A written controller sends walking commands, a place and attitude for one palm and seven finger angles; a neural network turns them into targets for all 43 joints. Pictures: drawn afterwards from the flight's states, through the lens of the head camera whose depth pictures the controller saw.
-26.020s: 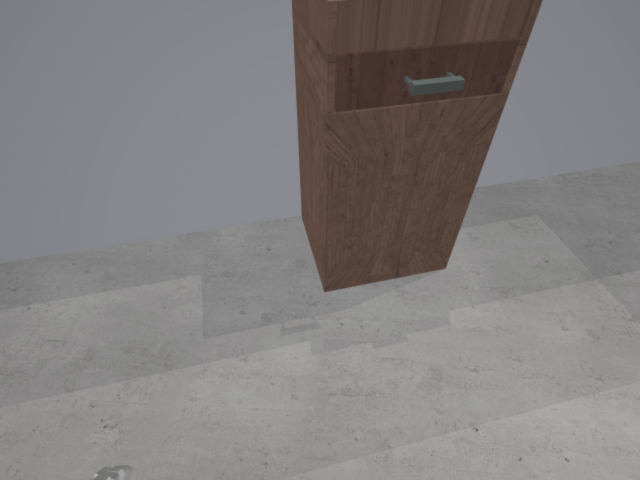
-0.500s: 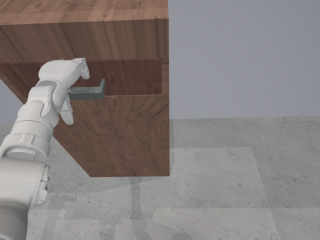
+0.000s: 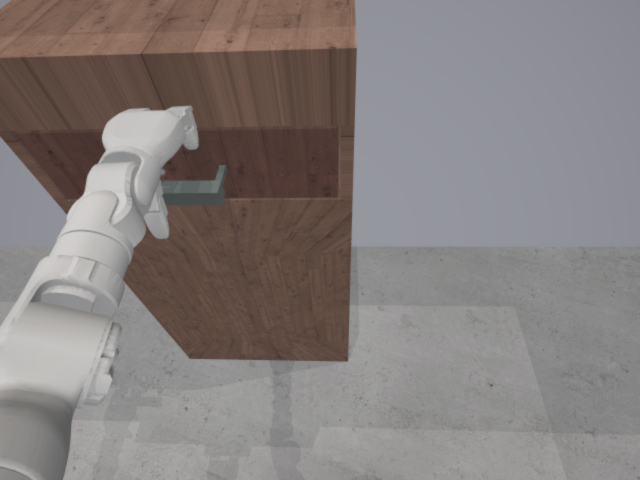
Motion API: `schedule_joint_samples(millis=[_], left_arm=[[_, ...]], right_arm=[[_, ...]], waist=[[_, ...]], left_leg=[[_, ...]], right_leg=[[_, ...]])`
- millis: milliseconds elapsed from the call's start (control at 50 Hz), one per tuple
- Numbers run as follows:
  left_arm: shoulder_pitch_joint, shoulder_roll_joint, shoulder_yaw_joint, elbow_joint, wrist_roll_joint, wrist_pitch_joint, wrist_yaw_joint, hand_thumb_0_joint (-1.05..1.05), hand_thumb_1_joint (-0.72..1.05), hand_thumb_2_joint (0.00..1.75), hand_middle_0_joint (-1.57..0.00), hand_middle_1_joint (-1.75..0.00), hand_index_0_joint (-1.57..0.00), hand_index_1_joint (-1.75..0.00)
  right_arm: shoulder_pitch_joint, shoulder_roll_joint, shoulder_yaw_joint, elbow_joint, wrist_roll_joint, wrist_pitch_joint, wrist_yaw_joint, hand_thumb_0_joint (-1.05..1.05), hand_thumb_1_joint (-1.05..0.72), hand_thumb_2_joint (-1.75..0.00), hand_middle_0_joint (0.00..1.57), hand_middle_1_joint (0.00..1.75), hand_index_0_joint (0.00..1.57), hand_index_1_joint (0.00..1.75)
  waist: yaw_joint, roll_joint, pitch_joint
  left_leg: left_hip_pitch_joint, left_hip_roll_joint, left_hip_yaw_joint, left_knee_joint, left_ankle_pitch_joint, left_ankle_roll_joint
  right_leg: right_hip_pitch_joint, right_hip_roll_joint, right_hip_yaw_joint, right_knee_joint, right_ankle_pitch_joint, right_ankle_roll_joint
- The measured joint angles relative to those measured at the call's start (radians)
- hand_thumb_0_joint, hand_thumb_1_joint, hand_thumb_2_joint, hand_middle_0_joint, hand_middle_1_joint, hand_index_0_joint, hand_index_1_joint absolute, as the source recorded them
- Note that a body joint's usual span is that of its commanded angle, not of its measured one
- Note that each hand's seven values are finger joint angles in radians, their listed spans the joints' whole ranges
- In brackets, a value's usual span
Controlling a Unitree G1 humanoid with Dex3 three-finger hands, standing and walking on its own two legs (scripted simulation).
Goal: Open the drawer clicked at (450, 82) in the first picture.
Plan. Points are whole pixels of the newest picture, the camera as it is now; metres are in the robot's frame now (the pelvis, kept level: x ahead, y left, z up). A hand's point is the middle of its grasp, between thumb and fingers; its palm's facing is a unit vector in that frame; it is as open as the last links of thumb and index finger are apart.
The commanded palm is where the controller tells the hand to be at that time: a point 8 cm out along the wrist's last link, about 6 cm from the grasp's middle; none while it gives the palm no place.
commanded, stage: move the hooked fingers above the handle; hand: left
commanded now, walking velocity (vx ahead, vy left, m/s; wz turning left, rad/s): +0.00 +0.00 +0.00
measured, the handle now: (181, 182) +0.53 +0.22 +0.07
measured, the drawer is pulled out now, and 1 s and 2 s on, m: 0.00 0.00 0.00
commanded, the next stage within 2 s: lower the fingers behind the handle in 0.24 s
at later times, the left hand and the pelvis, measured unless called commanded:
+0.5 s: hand (160, 160) +0.48 +0.21 +0.15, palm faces -0.01 +0.00 -1.00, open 13.6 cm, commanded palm +0.45 +0.22 +0.17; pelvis +0.00 -0.01 +0.00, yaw +0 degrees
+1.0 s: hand (170, 200) +0.48 +0.22 +0.08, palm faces -0.08 -0.02 -1.00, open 13.8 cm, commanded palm +0.46 +0.23 +0.14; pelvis +0.00 +0.00 -0.01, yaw +1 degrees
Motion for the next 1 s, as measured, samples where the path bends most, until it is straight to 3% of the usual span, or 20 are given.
schedule_joint_samples(millis=[100,160,200,240,300,360,420,480,560,620,700,740,800,860,940,1000], left_arm=[[0.109,-0.007,0.021,-0.112,-0.015,-0.138,-0.048,0.00,-0.48,0.30,-0.33,-1.21,-0.33,-1.24],[0.150,-0.007,0.037,-0.182,-0.002,-0.225,0.006,0.00,-0.48,0.30,-0.33,-1.21,-0.32,-1.22],[0.150,0.000,0.050,-0.207,0.015,-0.247,0.067,0.00,-0.48,0.30,-0.33,-1.21,-0.32,-1.21],[0.128,0.013,0.065,-0.205,0.028,-0.233,0.132,0.00,-0.48,0.30,-0.33,-1.20,-0.32,-1.21],[0.059,0.030,0.074,-0.135,0.025,-0.154,0.188,0.00,-0.48,0.30,-0.33,-1.21,-0.32,-1.21],[0.014,0.009,0.027,-0.083,0.006,-0.093,0.169,0.00,-0.48,0.30,-0.38,-1.24,-0.36,-1.26],[-0.006,-0.016,0.023,-0.051,-0.002,-0.019,0.111,0.00,-0.48,0.30,-0.37,-1.24,-0.37,-1.29],[-0.009,-0.009,0.027,-0.028,-0.002,0.002,0.053,0.00,-0.49,0.30,-0.36,-1.23,-0.35,-1.28],[0.025,0.022,0.027,-0.012,0.006,-0.035,-0.029,0.00,-0.49,0.30,-0.33,-1.22,-0.32,-1.25],[0.091,0.040,0.053,-0.050,-0.002,-0.116,-0.058,0.00,-0.49,0.30,-0.32,-1.21,-0.31,-1.23],[0.150,0.066,0.104,-0.141,0.003,-0.238,0.004,0.00,-0.48,0.30,-0.30,-1.21,-0.30,-1.21],[0.141,0.078,0.103,-0.148,0.018,-0.266,0.059,0.00,-0.48,0.30,-0.30,-1.21,-0.31,-1.21],[0.099,0.080,0.087,-0.102,0.030,-0.237,0.135,0.00,-0.49,0.30,-0.30,-1.21,-0.31,-1.20],[0.056,0.076,0.066,-0.035,0.034,-0.169,0.168,0.00,-0.49,0.30,-0.30,-1.21,-0.31,-1.20],[0.036,0.051,0.042,0.015,0.027,-0.115,0.142,0.00,-0.49,0.30,-0.31,-1.20,-0.31,-1.20],[0.048,0.026,0.049,0.018,0.021,-0.134,0.112,0.00,-0.49,0.30,-0.31,-1.20,-0.31,-1.20]], right_arm=[[0.001,0.016,-0.003,-0.048,-0.010,-0.014,-0.018,0.01,-0.91,-0.90,0.20,0.30,0.20,0.30],[0.001,0.018,-0.014,-0.050,-0.022,-0.031,-0.023,0.01,-0.91,-0.90,0.20,0.30,0.20,0.30],[-0.003,0.016,-0.021,-0.038,-0.029,-0.042,-0.019,0.01,-0.91,-0.90,0.20,0.30,0.20,0.30],[-0.009,0.014,-0.026,-0.020,-0.032,-0.050,-0.013,0.01,-0.91,-0.90,0.20,0.30,0.20,0.30],[-0.019,0.009,-0.026,0.014,-0.031,-0.051,0.001,0.01,-0.91,-0.90,0.20,0.30,0.20,0.30],[-0.016,0.000,-0.022,0.037,-0.023,-0.035,0.011,0.01,-0.91,-0.90,0.20,0.30,0.20,0.30],[-0.018,-0.005,-0.012,0.035,-0.014,-0.010,0.011,0.01,-0.91,-0.90,0.20,0.30,0.20,0.30],[-0.021,-0.005,-0.001,0.015,-0.006,0.005,-0.001,0.01,-0.91,-0.90,0.20,0.30,0.20,0.30],[-0.023,-0.006,0.007,-0.024,0.000,0.005,-0.016,0.01,-0.91,-0.90,0.20,0.30,0.20,0.30],[-0.016,-0.009,0.002,-0.051,-0.005,-0.006,-0.027,0.01,-0.91,-0.90,0.20,0.30,0.20,0.30],[0.002,-0.009,-0.021,-0.056,-0.019,-0.030,-0.036,0.01,-0.91,-0.90,0.20,0.30,0.20,0.30],[0.012,-0.009,-0.033,-0.039,-0.027,-0.042,-0.033,0.01,-0.91,-0.90,0.20,0.30,0.20,0.30],[0.019,-0.014,-0.042,-0.006,-0.032,-0.057,-0.017,0.01,-0.91,-0.90,0.20,0.30,0.20,0.30],[0.022,-0.014,-0.044,0.016,-0.032,-0.061,-0.003,0.01,-0.91,-0.90,0.20,0.30,0.20,0.30],[0.032,-0.007,-0.045,0.028,-0.033,-0.052,0.004,0.01,-0.91,-0.90,0.20,0.30,0.20,0.30],[0.041,0.000,-0.039,0.028,-0.033,-0.042,0.000,0.01,-0.91,-0.90,0.20,0.30,0.20,0.30]], waist=[[0.001,-0.014,0.031],[0.006,-0.021,0.041],[0.010,-0.022,0.043],[0.013,-0.020,0.040],[0.016,-0.013,0.028],[0.025,-0.002,0.008],[0.022,0.005,-0.006],[0.010,0.003,-0.010],[-0.004,-0.010,0.004],[-0.007,-0.022,0.026],[0.001,-0.038,0.046],[0.006,-0.042,0.043],[0.010,-0.040,0.034],[0.004,-0.033,0.026],[-0.010,-0.021,0.012],[-0.025,-0.018,0.006]], left_leg=[[0.002,0.002,0.000,0.009,-0.004,-0.002],[-0.015,0.002,-0.007,0.026,-0.011,-0.004],[-0.030,0.002,-0.011,0.036,-0.014,-0.005],[-0.044,0.002,-0.015,0.042,-0.016,-0.007],[-0.054,0.002,-0.019,0.040,-0.015,-0.008],[-0.047,0.000,-0.022,0.027,-0.010,-0.008],[-0.025,0.001,-0.019,0.010,-0.004,-0.007],[-0.003,0.003,-0.012,-0.001,-0.001,-0.008],[0.005,0.009,-0.005,0.003,-0.001,-0.012],[-0.007,0.012,-0.003,0.018,-0.003,-0.013],[-0.050,0.013,-0.012,0.055,-0.011,-0.014],[-0.080,0.012,-0.021,0.076,-0.016,-0.015],[-0.122,0.009,-0.032,0.103,-0.023,-0.014],[-0.149,0.007,-0.035,0.114,-0.025,-0.011],[-0.153,0.006,-0.030,0.110,-0.028,-0.005],[-0.138,0.007,-0.021,0.105,-0.034,-0.001]], right_leg=[[0.001,0.002,0.000,0.011,-0.005,-0.003],[-0.012,0.000,-0.006,0.025,-0.013,-0.004],[-0.025,-0.002,-0.011,0.033,-0.017,-0.005],[-0.035,-0.002,-0.014,0.036,-0.018,-0.006],[-0.043,-0.002,-0.018,0.032,-0.017,-0.006],[-0.035,-0.003,-0.021,0.020,-0.014,-0.005],[-0.018,-0.001,-0.018,0.008,-0.010,-0.005],[-0.002,0.002,-0.011,0.004,-0.009,-0.006],[0.002,0.009,-0.005,0.010,-0.007,-0.011],[-0.010,0.011,-0.003,0.022,-0.006,-0.014],[-0.044,0.009,-0.012,0.048,-0.012,-0.017],[-0.067,0.006,-0.020,0.062,-0.017,-0.017],[-0.101,0.000,-0.031,0.080,-0.022,-0.017],[-0.124,-0.002,-0.033,0.085,-0.022,-0.013],[-0.126,-0.002,-0.028,0.075,-0.019,-0.008],[-0.115,0.000,-0.019,0.068,-0.021,-0.003]])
